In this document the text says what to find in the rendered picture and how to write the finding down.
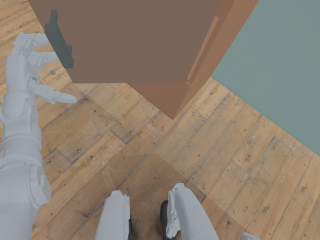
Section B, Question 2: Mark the robot right shin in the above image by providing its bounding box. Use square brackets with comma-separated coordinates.
[166, 183, 185, 238]

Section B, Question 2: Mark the left robot forearm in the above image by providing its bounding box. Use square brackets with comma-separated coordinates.
[0, 91, 43, 171]

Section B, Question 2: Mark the robot left thigh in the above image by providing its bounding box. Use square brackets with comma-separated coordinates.
[94, 194, 130, 240]

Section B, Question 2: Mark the handle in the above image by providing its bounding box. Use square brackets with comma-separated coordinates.
[44, 10, 74, 69]

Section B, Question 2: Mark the robot left upper arm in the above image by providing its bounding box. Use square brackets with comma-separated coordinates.
[0, 164, 51, 240]

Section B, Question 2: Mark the left robot hand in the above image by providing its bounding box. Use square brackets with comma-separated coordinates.
[5, 32, 77, 105]

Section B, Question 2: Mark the cupboard door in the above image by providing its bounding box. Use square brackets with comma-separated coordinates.
[28, 0, 222, 84]

